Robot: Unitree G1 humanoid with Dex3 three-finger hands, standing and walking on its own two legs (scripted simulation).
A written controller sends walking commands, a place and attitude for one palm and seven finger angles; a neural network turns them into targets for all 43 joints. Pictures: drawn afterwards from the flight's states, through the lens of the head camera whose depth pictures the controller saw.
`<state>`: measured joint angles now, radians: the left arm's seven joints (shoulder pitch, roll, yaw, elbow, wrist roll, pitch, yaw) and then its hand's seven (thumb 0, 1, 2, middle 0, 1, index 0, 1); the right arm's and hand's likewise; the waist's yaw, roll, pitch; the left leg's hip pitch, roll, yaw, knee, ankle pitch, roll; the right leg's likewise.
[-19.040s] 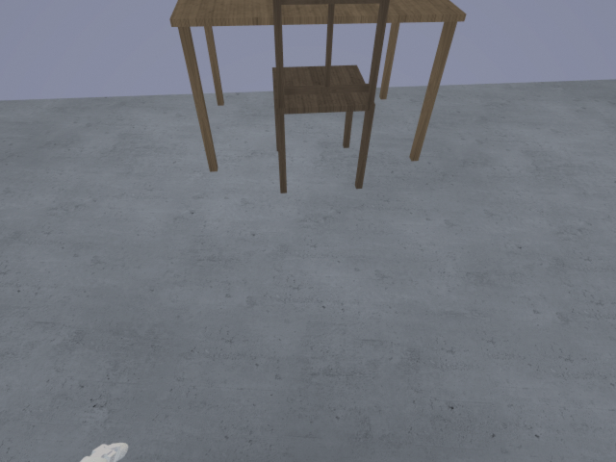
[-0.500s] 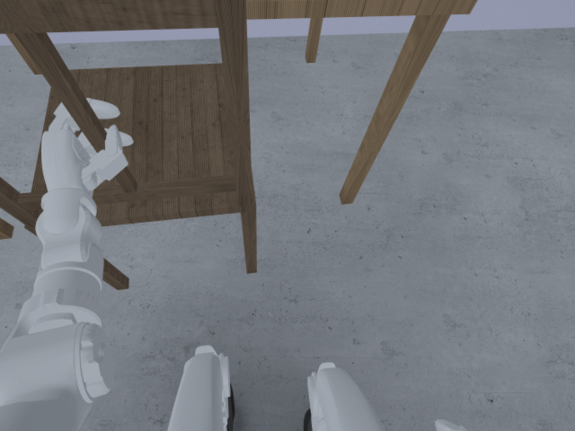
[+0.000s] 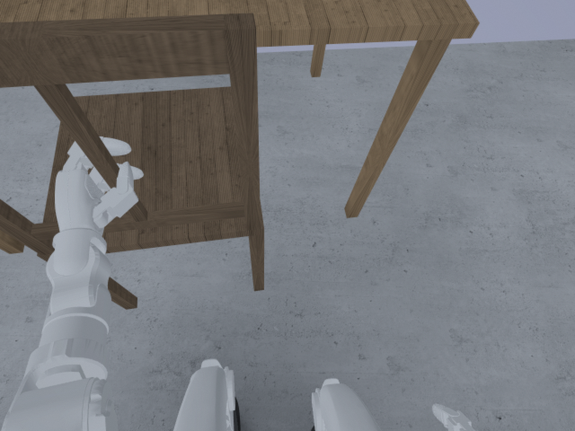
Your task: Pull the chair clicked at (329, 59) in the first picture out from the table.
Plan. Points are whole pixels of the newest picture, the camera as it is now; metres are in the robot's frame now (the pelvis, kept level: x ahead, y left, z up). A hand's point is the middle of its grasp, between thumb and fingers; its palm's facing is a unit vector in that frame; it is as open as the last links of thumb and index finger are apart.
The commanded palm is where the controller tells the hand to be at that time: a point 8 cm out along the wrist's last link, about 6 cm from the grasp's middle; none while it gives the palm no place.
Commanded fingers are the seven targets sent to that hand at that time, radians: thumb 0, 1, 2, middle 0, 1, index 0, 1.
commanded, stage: step backward, pulling the chair out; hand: left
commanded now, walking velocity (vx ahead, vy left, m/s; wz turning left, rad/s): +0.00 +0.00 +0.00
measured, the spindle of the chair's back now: (106, 166) +0.46 +0.24 +0.04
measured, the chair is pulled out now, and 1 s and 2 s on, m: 0.01 0.16 0.18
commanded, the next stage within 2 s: none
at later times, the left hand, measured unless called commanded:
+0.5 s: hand (137, 199) +0.41 +0.19 +0.05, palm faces +0.18 -0.97 -0.14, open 5.1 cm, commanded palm +0.37 +0.23 +0.04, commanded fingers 0.00 0.90 0.90 -0.50 -1.45 -0.50 -1.45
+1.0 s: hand (165, 281) +0.30 +0.14 +0.05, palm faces +0.12 -0.97 -0.19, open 5.1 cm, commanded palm +0.29 +0.19 +0.05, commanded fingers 0.00 0.90 0.90 -0.50 -1.45 -0.50 -1.45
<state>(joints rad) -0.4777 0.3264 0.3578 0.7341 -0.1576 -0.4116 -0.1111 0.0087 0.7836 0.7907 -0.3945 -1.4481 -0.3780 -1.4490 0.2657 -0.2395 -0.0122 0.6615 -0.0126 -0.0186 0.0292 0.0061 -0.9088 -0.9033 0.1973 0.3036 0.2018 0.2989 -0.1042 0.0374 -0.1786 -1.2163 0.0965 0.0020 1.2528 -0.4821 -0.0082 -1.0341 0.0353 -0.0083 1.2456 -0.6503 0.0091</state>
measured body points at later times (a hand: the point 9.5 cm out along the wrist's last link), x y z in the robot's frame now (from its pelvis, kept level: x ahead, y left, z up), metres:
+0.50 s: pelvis -0.01 +0.01 +0.09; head +0.09 +0.03 +0.52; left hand +0.39 +0.24 +0.06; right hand +0.07 -0.26 -0.02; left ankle +0.05 +0.12 -0.62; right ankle -0.04 -0.13 -0.62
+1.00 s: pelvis -0.08 -0.02 +0.09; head +0.00 -0.03 +0.54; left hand +0.29 +0.19 +0.06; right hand +0.01 -0.28 -0.04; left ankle +0.05 +0.12 -0.62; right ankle -0.04 -0.13 -0.62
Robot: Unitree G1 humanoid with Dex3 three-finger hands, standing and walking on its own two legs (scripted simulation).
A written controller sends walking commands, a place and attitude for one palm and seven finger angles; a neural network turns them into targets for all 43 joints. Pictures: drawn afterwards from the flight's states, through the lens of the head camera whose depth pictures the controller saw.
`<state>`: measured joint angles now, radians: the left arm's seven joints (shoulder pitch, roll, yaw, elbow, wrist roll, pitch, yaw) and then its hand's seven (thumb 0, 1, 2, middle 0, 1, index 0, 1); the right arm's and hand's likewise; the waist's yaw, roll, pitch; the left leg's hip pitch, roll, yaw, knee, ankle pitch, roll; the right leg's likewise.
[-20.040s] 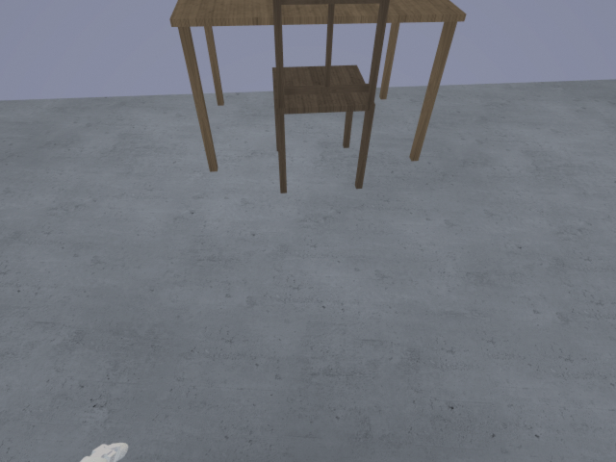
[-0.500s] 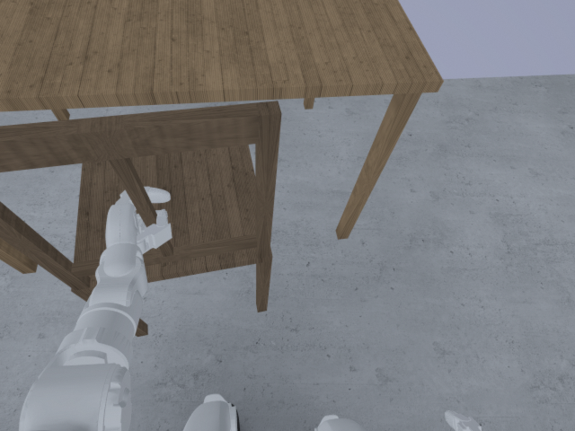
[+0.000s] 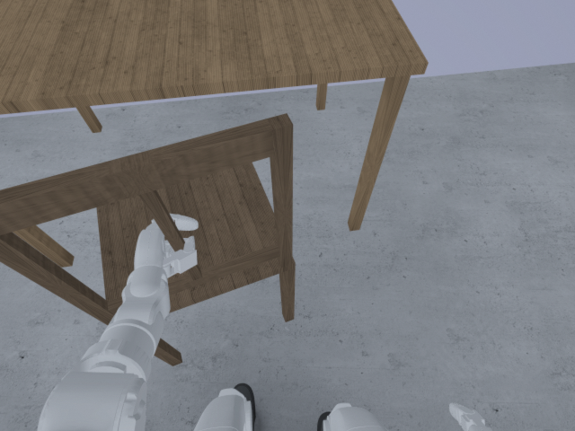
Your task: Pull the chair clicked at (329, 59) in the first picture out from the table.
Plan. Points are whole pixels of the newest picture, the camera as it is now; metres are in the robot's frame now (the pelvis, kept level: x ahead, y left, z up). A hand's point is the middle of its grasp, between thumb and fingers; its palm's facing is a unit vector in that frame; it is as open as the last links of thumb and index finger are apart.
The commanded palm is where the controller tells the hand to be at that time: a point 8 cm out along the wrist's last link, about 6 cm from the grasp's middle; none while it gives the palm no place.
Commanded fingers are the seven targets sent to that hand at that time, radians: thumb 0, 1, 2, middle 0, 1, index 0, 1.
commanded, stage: step backward, pulling the chair out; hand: left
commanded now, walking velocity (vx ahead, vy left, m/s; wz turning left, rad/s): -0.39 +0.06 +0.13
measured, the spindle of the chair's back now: (176, 240) +0.41 +0.18 -0.05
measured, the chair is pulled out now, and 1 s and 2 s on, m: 0.16 0.18 0.18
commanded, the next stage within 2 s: none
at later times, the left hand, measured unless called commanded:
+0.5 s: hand (194, 265) +0.36 +0.14 -0.05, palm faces +0.07 -0.98 -0.20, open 5.1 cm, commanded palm +0.37 +0.19 -0.04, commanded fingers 0.00 0.90 0.90 -0.50 -1.45 -0.50 -1.45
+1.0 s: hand (193, 264) +0.37 +0.14 -0.05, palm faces +0.06 -0.98 -0.21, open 5.1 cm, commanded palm +0.36 +0.19 -0.04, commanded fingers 0.00 0.90 0.90 -0.50 -1.45 -0.50 -1.45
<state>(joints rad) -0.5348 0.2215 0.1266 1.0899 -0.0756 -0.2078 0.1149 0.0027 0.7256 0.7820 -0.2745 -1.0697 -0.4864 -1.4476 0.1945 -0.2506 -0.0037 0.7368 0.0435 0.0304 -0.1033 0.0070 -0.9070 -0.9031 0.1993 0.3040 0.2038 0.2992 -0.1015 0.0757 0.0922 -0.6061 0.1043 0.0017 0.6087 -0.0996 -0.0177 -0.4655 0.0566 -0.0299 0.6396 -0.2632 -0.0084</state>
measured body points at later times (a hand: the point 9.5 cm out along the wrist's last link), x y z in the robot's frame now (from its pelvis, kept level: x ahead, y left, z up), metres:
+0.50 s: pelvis +0.00 +0.00 +0.00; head +0.07 -0.02 +0.44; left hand +0.36 +0.19 -0.03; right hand +0.09 -0.26 -0.14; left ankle +0.13 +0.14 -0.72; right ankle +0.04 -0.11 -0.72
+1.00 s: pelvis -0.01 -0.01 +0.00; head +0.07 -0.02 +0.44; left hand +0.36 +0.19 -0.03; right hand +0.11 -0.26 -0.13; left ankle +0.13 +0.14 -0.72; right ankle +0.04 -0.11 -0.72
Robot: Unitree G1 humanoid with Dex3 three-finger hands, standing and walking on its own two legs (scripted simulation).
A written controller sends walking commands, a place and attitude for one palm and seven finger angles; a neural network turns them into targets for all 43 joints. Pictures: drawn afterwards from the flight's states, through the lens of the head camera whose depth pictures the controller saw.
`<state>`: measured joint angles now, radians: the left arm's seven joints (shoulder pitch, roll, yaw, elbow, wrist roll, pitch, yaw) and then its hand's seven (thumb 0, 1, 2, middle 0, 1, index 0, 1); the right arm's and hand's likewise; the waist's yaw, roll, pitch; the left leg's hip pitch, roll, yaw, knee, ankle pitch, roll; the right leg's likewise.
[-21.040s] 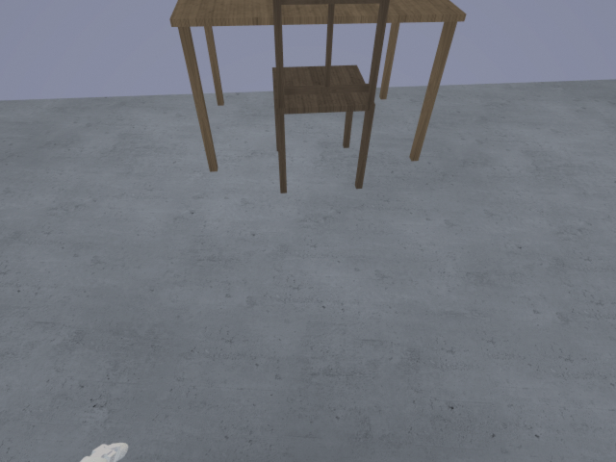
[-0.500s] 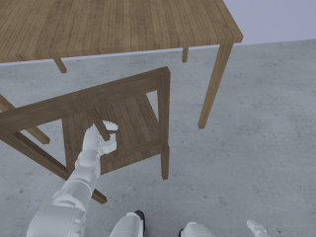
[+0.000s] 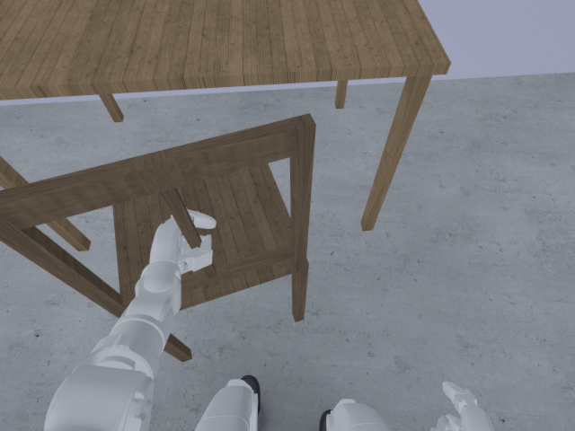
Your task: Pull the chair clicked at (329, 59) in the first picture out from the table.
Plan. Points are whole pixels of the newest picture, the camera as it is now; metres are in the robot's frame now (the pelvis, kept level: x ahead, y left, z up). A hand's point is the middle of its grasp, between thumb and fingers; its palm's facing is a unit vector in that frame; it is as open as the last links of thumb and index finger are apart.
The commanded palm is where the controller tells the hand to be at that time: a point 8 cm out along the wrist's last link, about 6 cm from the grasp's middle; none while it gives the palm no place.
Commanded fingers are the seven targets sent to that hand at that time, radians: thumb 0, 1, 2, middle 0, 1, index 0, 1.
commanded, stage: step backward, pulling the chair out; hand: left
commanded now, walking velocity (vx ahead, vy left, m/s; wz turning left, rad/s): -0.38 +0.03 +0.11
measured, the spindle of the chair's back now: (193, 238) +0.40 +0.17 -0.05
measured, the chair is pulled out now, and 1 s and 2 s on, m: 0.18 0.18 0.18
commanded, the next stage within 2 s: none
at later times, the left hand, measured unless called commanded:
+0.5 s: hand (205, 251) +0.38 +0.14 -0.05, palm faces +0.06 -0.98 -0.21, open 5.2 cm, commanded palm +0.38 +0.19 -0.04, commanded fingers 0.00 0.90 0.90 -0.50 -1.45 -0.50 -1.45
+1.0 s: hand (205, 252) +0.38 +0.14 -0.05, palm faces +0.02 -0.98 -0.21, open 5.2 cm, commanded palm +0.37 +0.20 -0.04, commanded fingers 0.00 0.90 0.90 -0.50 -1.45 -0.50 -1.45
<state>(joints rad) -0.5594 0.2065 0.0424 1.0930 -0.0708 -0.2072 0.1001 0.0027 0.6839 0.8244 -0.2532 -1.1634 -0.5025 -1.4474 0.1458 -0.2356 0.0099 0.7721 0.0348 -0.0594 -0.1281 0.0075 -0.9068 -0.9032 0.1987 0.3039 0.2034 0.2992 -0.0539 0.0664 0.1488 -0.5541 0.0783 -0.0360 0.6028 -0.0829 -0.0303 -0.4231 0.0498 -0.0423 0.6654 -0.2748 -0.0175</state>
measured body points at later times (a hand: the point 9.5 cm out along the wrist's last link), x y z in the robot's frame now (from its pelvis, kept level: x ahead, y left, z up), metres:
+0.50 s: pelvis +0.00 -0.01 +0.00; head +0.07 -0.01 +0.44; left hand +0.37 +0.19 -0.03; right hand +0.11 -0.27 -0.13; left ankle +0.14 +0.14 -0.71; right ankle +0.05 -0.11 -0.72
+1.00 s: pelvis +0.00 +0.00 +0.00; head +0.07 +0.00 +0.44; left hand +0.37 +0.20 -0.03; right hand +0.11 -0.25 -0.13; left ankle +0.14 +0.14 -0.71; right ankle +0.05 -0.11 -0.72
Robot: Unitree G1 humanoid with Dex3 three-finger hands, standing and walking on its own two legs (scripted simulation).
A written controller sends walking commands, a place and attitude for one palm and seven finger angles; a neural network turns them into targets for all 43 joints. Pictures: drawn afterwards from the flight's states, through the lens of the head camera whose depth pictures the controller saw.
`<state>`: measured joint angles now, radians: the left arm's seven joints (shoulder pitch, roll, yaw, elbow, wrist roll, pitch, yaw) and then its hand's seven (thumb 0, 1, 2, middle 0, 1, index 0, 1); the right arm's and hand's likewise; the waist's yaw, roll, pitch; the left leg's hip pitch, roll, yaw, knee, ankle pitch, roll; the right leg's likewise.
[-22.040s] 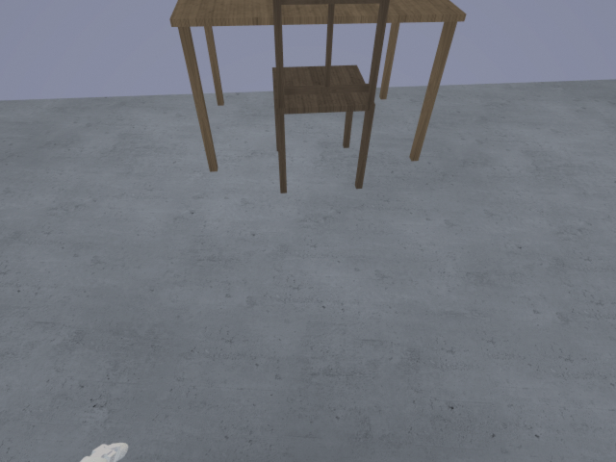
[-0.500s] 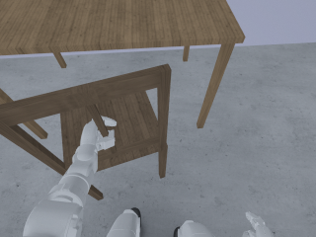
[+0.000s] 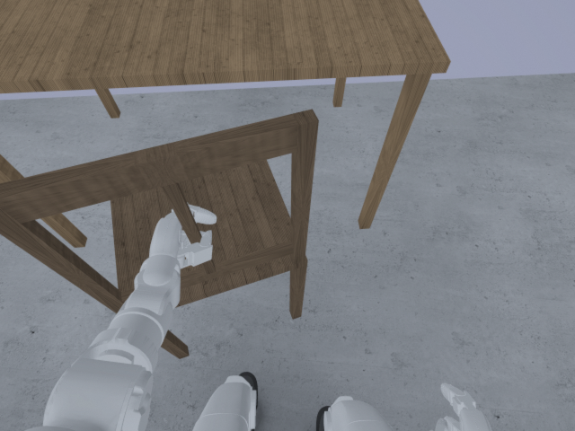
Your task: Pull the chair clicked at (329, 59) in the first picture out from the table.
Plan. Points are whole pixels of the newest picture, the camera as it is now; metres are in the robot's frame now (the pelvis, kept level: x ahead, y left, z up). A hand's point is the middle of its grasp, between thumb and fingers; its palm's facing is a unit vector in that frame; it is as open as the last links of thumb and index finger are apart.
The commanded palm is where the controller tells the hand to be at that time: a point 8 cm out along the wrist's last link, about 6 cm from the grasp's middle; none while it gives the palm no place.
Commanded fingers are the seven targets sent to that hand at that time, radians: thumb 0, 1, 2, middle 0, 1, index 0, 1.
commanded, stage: step backward, pulling the chair out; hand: left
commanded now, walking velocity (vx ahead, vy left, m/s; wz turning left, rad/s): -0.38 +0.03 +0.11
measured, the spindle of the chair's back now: (193, 233) +0.41 +0.16 -0.05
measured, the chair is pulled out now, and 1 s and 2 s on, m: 0.18 0.18 0.22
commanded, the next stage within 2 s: none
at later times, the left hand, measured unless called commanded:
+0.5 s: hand (205, 247) +0.38 +0.14 -0.04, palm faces +0.02 -0.98 -0.21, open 5.2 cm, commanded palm +0.38 +0.20 -0.03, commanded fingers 0.00 0.90 0.90 -0.50 -1.45 -0.50 -1.45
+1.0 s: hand (205, 246) +0.38 +0.14 -0.04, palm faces +0.05 -0.98 -0.21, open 5.3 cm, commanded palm +0.38 +0.19 -0.04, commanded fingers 0.00 0.90 0.90 -0.50 -1.45 -0.50 -1.45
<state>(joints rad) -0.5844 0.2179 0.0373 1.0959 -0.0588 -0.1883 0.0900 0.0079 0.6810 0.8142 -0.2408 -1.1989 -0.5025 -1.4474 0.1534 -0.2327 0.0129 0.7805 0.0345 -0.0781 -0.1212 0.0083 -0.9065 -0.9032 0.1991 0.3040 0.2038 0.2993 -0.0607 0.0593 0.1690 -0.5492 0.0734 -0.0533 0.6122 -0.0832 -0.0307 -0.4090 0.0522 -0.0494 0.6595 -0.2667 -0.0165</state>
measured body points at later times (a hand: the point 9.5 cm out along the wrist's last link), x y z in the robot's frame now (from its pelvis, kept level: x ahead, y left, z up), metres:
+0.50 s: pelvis +0.01 +0.00 +0.00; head +0.08 -0.01 +0.44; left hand +0.38 +0.19 -0.03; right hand +0.11 -0.27 -0.13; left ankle +0.15 +0.14 -0.71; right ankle +0.05 -0.11 -0.71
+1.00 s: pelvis +0.01 -0.01 +0.00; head +0.08 -0.02 +0.44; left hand +0.38 +0.19 -0.03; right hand +0.12 -0.26 -0.13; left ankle +0.11 +0.13 -0.71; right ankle +0.05 -0.11 -0.71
